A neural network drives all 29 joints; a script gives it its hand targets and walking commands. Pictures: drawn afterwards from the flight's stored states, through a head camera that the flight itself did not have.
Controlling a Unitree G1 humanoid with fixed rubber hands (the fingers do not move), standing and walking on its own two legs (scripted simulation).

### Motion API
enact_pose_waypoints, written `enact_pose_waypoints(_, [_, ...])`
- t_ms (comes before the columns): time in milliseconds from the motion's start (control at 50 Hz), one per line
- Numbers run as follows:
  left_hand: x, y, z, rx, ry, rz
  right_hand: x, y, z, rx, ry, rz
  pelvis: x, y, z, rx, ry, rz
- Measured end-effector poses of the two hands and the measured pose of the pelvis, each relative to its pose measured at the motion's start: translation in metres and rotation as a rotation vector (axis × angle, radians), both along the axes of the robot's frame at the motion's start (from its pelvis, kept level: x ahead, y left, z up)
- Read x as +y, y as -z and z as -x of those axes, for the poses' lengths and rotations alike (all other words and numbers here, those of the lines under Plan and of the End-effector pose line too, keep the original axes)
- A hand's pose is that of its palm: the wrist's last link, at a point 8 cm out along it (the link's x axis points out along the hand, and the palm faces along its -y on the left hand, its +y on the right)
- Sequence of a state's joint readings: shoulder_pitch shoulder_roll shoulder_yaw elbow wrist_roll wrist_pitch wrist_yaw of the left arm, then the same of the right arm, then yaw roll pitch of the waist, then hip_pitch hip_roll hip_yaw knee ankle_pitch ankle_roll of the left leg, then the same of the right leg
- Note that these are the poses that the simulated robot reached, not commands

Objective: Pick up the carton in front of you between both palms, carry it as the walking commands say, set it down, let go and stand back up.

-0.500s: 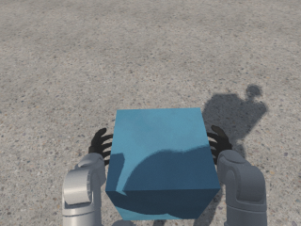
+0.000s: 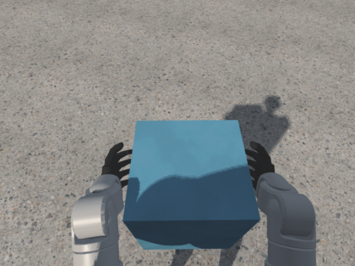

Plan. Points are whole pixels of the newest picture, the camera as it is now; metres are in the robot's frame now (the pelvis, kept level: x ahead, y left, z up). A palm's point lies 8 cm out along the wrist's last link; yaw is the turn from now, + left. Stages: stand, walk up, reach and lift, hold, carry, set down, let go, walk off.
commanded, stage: carry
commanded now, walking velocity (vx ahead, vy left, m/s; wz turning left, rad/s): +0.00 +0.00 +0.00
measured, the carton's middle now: (186, 190) +0.28 +0.00 +0.00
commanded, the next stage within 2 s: hold in 1.94 s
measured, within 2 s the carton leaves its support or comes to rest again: neither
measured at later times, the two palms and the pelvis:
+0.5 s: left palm (129, 157) +0.34 +0.13 +0.03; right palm (257, 156) +0.35 -0.17 +0.03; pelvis +0.08 -0.02 -0.01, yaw +1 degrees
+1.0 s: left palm (128, 161) +0.33 +0.14 +0.03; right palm (258, 160) +0.34 -0.17 +0.03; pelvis +0.05 -0.02 -0.01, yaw +1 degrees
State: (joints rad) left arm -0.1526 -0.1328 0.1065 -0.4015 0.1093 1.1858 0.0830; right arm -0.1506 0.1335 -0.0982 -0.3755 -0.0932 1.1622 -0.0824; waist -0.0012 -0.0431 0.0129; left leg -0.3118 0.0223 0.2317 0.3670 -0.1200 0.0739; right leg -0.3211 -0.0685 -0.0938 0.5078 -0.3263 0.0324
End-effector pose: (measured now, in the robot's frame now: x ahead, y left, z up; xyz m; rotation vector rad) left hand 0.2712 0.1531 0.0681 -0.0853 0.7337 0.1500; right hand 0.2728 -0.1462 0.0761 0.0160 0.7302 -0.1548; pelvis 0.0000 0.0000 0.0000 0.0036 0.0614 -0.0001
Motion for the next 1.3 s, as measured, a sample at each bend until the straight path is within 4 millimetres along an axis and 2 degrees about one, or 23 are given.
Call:
enact_pose_waypoints(100, [-0.008, -0.014, -0.029, -0.044, 0.011, -0.041, -0.008, -0.005, -0.029, -0.044, -0.008, -0.02, -0.006, 0.001, -0.039, -0.009, -0.008, -0.004])
enact_pose_waypoints(180, [-0.013, -0.009, -0.05, -0.03, 0.023, -0.062, -0.013, 0.002, -0.049, -0.031, -0.011, -0.021, -0.01, 0.003, -0.061, -0.007, -0.01, 0.002])
enact_pose_waypoints(260, [-0.016, 0.004, -0.062, -0.008, 0.026, -0.067, -0.016, 0.015, -0.062, -0.009, -0.019, -0.013, -0.014, 0.005, -0.074, -0.004, -0.013, 0.003])
enact_pose_waypoints(360, [-0.017, 0.018, -0.069, -0.008, 0.024, -0.071, -0.017, 0.027, -0.071, -0.008, -0.035, 0.001, -0.018, 0.008, -0.08, 0.0, -0.015, 0.002])
enact_pose_waypoints(660, [-0.02, 0.044, -0.077, -0.042, 0.052, -0.111, -0.021, 0.053, -0.081, -0.043, -0.067, 0.043, -0.021, 0.008, -0.071, -0.014, -0.016, 0.002])
enact_pose_waypoints(780, [-0.019, 0.04, -0.077, -0.08, 0.047, -0.108, -0.02, 0.048, -0.081, -0.081, -0.063, 0.04, -0.021, 0.007, -0.062, -0.017, -0.016, 0.002])
enact_pose_waypoints(900, [-0.019, 0.033, -0.07, -0.09, 0.045, -0.105, -0.02, 0.04, -0.073, -0.091, -0.061, 0.038, -0.021, 0.006, -0.057, -0.018, -0.016, 0.003])
enact_pose_waypoints(1300, [-0.015, 0.034, -0.048, -0.069, 0.045, -0.102, -0.016, 0.041, -0.052, -0.07, -0.064, 0.04, -0.017, 0.005, -0.039, -0.026, -0.017, 0.006])
